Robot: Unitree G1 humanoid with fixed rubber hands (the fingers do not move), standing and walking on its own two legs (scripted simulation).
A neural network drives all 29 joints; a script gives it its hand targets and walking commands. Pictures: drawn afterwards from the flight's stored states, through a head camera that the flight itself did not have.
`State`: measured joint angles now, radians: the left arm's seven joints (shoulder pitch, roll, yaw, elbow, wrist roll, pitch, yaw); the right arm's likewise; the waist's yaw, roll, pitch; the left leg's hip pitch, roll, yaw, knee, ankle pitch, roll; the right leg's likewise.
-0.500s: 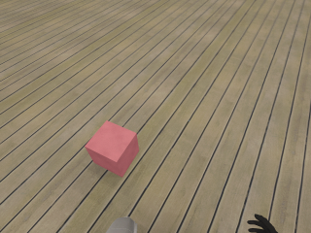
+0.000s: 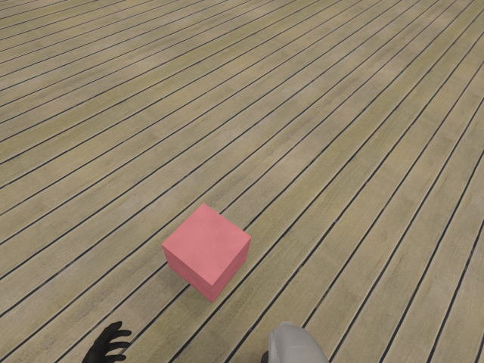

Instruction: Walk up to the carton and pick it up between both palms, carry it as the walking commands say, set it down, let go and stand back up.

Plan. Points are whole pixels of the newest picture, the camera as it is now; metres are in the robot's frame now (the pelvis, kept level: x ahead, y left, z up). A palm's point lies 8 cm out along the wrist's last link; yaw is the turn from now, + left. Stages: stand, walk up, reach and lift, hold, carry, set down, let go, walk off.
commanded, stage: walk up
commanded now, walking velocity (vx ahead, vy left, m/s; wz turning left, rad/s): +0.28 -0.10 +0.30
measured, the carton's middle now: (207, 252) +0.55 +0.08 -0.67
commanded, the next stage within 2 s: none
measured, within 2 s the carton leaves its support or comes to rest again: neither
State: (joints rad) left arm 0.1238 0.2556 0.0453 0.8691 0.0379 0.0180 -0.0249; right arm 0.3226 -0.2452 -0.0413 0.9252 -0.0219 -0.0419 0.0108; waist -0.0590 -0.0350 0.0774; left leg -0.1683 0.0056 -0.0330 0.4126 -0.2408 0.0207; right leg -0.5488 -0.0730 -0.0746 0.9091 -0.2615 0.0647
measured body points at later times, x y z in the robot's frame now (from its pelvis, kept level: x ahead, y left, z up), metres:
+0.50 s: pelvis +0.11 -0.03 +0.00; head +0.15 -0.07 +0.44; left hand +0.07 +0.26 -0.11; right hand +0.26 -0.28 -0.16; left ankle +0.09 +0.14 -0.65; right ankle +0.16 -0.16 -0.75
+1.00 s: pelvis +0.07 +0.06 +0.00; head +0.08 +0.07 +0.44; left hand +0.10 +0.32 -0.16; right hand +0.20 -0.18 -0.13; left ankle +0.09 +0.16 -0.75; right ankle +0.06 -0.06 -0.74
